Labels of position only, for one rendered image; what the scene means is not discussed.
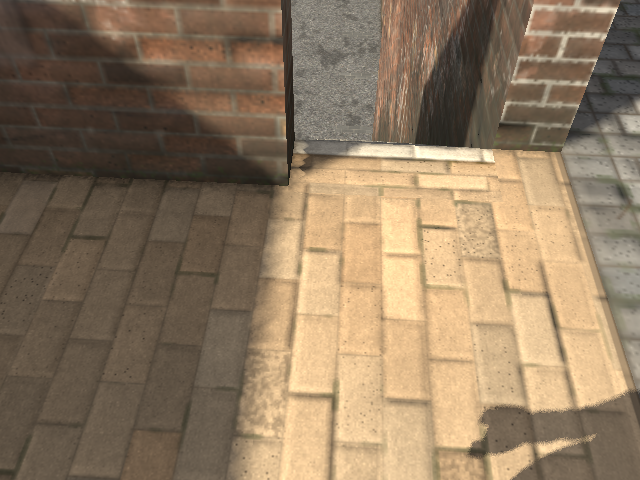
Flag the stairs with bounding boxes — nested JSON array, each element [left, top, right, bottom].
[[306, 139, 469, 148]]

